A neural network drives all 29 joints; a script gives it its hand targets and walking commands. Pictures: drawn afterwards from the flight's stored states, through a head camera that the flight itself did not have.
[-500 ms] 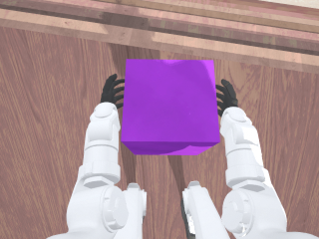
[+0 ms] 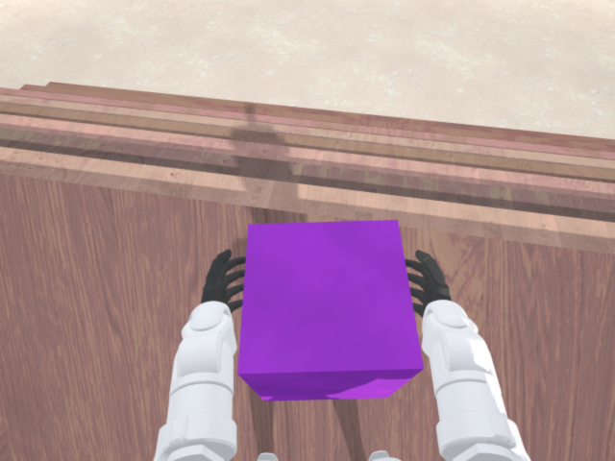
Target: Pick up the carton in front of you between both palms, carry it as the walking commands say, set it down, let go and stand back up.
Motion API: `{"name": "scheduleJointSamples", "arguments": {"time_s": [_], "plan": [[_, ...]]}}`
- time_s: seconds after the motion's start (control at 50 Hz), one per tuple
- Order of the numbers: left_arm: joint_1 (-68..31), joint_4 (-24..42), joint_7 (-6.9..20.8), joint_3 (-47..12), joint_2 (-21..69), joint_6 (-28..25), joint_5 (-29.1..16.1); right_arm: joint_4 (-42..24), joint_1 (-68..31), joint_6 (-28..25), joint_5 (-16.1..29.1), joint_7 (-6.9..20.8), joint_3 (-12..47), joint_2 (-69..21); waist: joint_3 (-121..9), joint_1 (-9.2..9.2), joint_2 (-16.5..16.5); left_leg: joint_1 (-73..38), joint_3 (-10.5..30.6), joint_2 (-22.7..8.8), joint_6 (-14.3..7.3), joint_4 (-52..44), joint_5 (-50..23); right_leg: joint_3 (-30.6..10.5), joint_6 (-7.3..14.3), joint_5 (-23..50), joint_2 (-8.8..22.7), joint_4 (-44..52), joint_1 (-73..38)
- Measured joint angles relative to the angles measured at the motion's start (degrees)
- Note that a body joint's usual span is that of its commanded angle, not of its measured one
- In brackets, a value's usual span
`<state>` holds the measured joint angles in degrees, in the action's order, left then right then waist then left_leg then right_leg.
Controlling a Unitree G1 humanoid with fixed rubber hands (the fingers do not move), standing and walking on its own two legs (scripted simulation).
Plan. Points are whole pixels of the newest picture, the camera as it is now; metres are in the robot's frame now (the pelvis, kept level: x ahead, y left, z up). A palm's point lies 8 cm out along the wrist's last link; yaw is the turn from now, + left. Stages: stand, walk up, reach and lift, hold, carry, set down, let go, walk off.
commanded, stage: reach and lift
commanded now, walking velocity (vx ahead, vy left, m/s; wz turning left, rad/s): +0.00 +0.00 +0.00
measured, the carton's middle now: (324, 319) +0.35 +0.00 -0.09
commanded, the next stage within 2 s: hold in 1.30 s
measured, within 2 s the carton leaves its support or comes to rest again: neither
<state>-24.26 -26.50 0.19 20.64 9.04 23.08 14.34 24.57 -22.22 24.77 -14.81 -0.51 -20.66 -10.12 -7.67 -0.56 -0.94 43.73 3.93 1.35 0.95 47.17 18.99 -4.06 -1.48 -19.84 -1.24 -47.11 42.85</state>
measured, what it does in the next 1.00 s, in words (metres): stands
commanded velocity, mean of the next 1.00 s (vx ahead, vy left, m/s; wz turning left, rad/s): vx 0.00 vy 0.00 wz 0.00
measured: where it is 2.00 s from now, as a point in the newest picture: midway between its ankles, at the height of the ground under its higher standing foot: outside the picture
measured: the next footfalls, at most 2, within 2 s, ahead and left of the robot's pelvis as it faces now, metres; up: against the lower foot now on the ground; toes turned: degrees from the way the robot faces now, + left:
none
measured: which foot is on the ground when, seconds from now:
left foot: down 0.00-1.00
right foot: down 0.00-1.00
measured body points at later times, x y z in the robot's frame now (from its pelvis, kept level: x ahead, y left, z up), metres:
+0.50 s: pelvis +0.00 +0.00 +0.04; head -0.02 +0.00 +0.49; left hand +0.32 +0.15 +0.07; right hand +0.31 -0.15 +0.07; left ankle +0.04 +0.13 -0.70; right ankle +0.03 -0.13 -0.70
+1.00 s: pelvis +0.02 +0.00 +0.05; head +0.00 +0.01 +0.50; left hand +0.34 +0.15 +0.08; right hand +0.33 -0.15 +0.08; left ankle +0.04 +0.13 -0.70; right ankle +0.03 -0.13 -0.70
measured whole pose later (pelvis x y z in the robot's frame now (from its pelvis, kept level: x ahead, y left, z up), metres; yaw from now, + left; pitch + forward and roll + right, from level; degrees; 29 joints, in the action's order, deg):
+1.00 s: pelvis +0.02 +0.00 +0.05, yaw +1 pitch -4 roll +0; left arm -19.0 -17.4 1.0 16.6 9.8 36.1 18.4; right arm 18.8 -18.7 36.6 -17.9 1.9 -16.1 -9.7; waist 1.5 0.0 -0.9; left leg 6.9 4.5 0.6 0.8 22.0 10.8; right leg -3.8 -1.0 -11.3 -0.3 -21.1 5.5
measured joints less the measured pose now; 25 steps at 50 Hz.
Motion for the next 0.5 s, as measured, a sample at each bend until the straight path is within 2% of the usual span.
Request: {"name": "scheduleJointSamples", "arguments": {"time_s": [0.28,0.36,0.5], "plan": [[6.88,4.49,-0.50,-4.48,0.26,7.97,1.46,-2.71,5.97,7.56,-1.00,0.88,4.99,1.15,3.45,0.47,0.08,-27.38,0.27,-0.69,-0.09,-19.19,-6.34,0.08,0.46,6.53,0.60,19.50,-27.51],[6.08,4.85,0.03,-4.12,0.51,10.55,2.90,-2.88,5.32,9.75,-2.24,1.60,4.52,0.96,5.18,0.12,0.43,-31.23,0.60,-0.77,-0.04,-21.40,-7.39,0.38,0.58,7.69,0.67,22.13,-31.67],[4.09,4.20,0.66,-2.28,1.11,11.12,4.48,-2.42,3.33,10.61,-3.72,2.20,2.84,0.39,7.93,0.63,0.64,-33.48,0.44,-0.84,0.03,-22.43,-8.30,0.20,0.60,8.43,0.64,22.68,-33.61]]}}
